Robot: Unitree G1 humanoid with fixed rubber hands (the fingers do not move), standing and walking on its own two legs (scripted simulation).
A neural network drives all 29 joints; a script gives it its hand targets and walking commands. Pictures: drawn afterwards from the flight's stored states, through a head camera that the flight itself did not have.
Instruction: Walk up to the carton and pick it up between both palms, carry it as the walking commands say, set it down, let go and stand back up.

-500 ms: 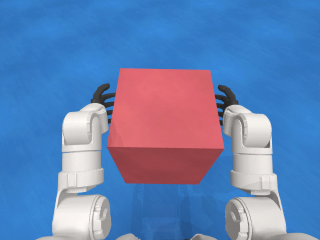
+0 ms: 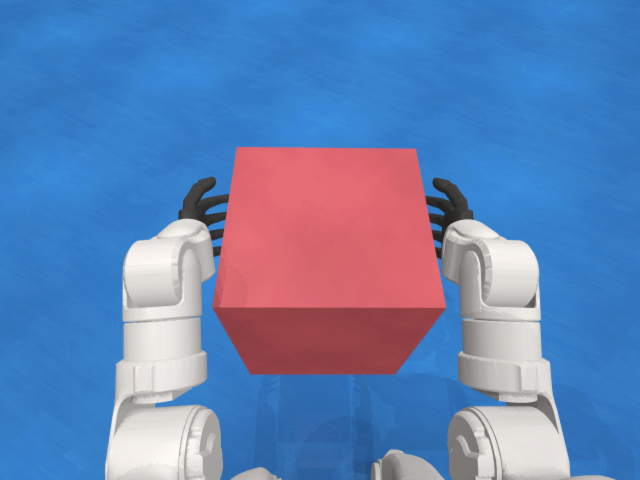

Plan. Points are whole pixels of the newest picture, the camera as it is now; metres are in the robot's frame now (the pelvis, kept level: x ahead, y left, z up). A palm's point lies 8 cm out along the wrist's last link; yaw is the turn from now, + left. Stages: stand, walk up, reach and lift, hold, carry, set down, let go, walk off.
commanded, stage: carry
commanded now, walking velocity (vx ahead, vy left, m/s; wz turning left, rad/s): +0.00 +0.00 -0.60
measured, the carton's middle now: (324, 273) +0.36 +0.02 +0.03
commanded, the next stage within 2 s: none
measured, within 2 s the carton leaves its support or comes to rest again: neither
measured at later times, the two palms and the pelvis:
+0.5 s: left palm (306, 273) +0.32 +0.04 +0.09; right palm (599, 353) +0.23 -0.24 +0.10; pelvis -0.07 +0.00 +0.00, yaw -17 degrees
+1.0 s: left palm (449, 356) +0.22 -0.10 +0.10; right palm out of the picture +0.05 -0.34 +0.10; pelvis -0.15 +0.00 -0.01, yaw -34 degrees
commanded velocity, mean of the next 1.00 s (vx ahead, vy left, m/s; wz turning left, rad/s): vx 0.00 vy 0.00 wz -0.60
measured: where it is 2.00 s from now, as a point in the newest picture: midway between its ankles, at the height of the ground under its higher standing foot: outside the picture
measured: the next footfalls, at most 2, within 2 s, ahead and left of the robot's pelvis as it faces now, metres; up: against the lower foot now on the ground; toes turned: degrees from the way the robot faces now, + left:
right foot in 0.06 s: +0.04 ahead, -0.12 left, +0.00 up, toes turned -9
left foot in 0.40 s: +0.01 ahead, +0.09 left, +0.00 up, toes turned -6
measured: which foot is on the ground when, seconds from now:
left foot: down 0.00-0.08, up 0.10-0.38, down 0.40-0.70, up 0.72-1.00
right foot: up 0.00-0.04, down 0.06-0.42, up 0.44-0.66, down 0.68-1.00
